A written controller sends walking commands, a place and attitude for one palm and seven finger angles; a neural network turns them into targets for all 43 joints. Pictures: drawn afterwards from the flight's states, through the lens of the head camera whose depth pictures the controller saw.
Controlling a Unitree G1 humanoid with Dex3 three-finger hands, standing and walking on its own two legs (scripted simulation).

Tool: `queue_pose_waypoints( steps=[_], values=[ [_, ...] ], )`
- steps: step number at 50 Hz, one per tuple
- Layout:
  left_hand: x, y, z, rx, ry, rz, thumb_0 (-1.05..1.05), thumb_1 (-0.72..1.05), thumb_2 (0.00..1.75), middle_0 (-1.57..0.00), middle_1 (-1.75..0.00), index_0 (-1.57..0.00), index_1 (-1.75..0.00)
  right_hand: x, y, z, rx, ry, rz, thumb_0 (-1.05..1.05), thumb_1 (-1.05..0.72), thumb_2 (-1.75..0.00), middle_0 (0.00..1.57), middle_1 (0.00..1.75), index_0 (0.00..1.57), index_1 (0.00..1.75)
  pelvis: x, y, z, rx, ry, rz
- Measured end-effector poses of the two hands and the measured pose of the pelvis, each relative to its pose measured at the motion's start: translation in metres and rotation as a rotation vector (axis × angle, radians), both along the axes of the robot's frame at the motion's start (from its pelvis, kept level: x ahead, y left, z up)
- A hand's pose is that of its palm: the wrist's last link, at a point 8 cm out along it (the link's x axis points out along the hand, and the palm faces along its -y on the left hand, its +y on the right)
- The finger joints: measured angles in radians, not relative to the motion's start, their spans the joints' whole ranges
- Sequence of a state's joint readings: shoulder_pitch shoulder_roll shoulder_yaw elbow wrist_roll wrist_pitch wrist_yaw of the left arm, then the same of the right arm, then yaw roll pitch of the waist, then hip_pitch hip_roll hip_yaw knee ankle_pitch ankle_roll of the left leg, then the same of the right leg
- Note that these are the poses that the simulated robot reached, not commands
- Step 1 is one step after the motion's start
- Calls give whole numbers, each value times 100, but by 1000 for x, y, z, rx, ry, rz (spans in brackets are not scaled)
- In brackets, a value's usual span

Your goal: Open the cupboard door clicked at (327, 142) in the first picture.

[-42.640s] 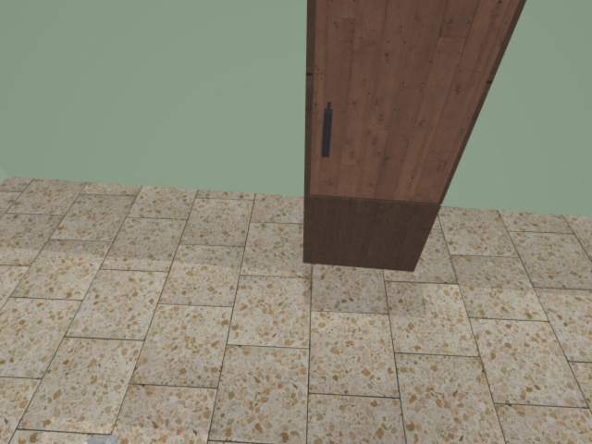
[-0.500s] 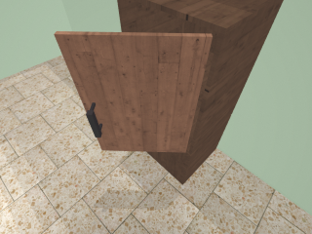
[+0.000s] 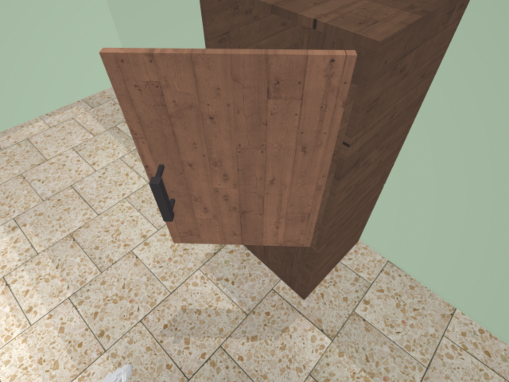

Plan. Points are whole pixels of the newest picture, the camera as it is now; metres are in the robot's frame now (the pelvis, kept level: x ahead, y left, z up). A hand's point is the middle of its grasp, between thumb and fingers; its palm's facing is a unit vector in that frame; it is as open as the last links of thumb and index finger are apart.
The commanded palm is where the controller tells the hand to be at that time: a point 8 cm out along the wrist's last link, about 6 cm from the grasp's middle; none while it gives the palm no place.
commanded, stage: raise the hand with hooked fingers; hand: left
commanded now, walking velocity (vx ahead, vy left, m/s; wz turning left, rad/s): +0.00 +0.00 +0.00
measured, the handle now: (164, 193) +0.52 +0.25 -0.08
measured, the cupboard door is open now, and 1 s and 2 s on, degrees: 43 43 43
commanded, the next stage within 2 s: move the hooked fingers beside the handle in 2.00 s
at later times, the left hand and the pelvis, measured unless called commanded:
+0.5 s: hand (130, 366) +0.16 +0.21 -0.07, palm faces +0.07 -1.00 -0.05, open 9.7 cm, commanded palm +0.14 +0.27 -0.07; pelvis -0.04 +0.01 -0.11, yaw +3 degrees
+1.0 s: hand (114, 335) +0.20 +0.25 -0.07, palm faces +0.03 -1.00 -0.05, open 12.7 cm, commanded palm +0.18 +0.31 -0.06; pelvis -0.04 +0.02 -0.10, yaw +2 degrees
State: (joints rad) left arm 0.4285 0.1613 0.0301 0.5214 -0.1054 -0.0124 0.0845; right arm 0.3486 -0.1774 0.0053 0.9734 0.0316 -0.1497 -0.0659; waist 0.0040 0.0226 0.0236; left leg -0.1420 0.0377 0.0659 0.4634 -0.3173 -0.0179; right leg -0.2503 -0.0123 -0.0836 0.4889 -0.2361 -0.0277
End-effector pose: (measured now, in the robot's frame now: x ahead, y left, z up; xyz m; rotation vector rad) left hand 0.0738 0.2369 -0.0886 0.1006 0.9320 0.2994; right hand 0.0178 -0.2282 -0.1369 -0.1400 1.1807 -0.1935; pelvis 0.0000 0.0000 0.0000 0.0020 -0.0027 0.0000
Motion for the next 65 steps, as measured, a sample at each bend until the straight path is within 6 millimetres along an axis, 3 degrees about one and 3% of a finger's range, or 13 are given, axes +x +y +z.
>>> queue_pose_waypoints(
  steps=[4, 7, 9, 11, 17, 22, 28, 33, 38, 42, 48, 57, 65],
  values=[
    [70, 9, 54, 13, -473, -33, 2, 87, 87, -20, -33, -20, -33, 56, -15, 13, -53, -280, 57, 1, -91, -90, 20, 30, 20, 30, -12, 5, -11, 6, 60, 30],
    [98, 6, 71, -25, -768, -120, 2, 82, 85, -21, -36, -20, -37, 100, -24, 27, -93, -472, 119, 1, -91, -90, 20, 30, 20, 30, -21, 6, -30, 16, 133, 15],
    [101, -1, 70, -55, -920, -209, 1, 78, 84, -21, -39, -20, -39, 126, -28, 34, -117, -580, 166, 1, -91, -90, 20, 30, 20, 30, -26, 6, -46, 21, 177, 9],
    [95, -6, 56, -81, -984, -286, 1, 73, 82, -21, -41, -20, -42, 149, -29, 36, -137, -659, 208, 1, -91, -90, 20, 29, 20, 30, -31, 6, -64, 23, 211, 5],
    [60, 3, -1, -141, -831, -237, 1, 59, 76, -23, -50, -22, -50, 189, -11, 26, -144, -748, 281, 1, -91, -90, 20, 29, 20, 30, -38, 8, -100, 6, 262, 19],
    [49, 23, 10, -41, -845, -208, 2, 47, 71, -23, -57, -23, -58, 184, 22, -4, -82, -666, 323, 1, -91, -90, 20, 29, 20, 30, -41, 8, -108, -31, 282, 39],
    [76, 30, 23, -47, -879, -308, 1, 33, 66, -24, -66, -24, -67, 144, 47, -46, 6, -506, 301, 1, -90, -90, 20, 30, 20, 30, -47, 12, -111, -56, 312, 50],
    [92, 38, 18, -89, -798, -312, 1, 21, 61, -25, -74, -25, -74, 109, 43, -57, 16, -415, 218, 1, -90, -90, 21, 30, 20, 30, -47, 17, -106, -48, 322, 39],
    [97, 49, 23, -58, -810, -280, 1, 10, 56, -26, -81, -25, -82, 91, 23, -51, -40, -381, 178, 2, -90, -90, 21, 30, 20, 30, -44, 20, -101, -42, 325, 33],
    [100, 58, 24, -42, -833, -281, 1, 0, 52, -26, -87, -26, -88, 90, 7, -44, -97, -379, 177, 2, -90, -90, 20, 30, 20, 30, -42, 21, -101, -42, 326, 32],
    [104, 67, 23, -52, -839, -289, 0, -14, 46, -27, -96, -27, -97, 105, -6, -30, -147, -420, 186, 1, -90, -90, 20, 30, 20, 30, -39, 22, -100, -44, 324, 34],
    [112, 83, 27, -41, -860, -281, 0, -35, 37, -29, -110, -29, -110, 129, 8, -23, -124, -473, 232, 1, -90, -90, 20, 30, 20, 30, -37, 22, -98, -51, 323, 38],
    [123, 98, 30, -39, -853, -290, -1, -46, 32, -30, -117, -29, -117, 126, 20, -31, -85, -454, 254, 1, -90, -90, 20, 30, 20, 30, -37, 21, -99, -54, 327, 37]
  ],
)
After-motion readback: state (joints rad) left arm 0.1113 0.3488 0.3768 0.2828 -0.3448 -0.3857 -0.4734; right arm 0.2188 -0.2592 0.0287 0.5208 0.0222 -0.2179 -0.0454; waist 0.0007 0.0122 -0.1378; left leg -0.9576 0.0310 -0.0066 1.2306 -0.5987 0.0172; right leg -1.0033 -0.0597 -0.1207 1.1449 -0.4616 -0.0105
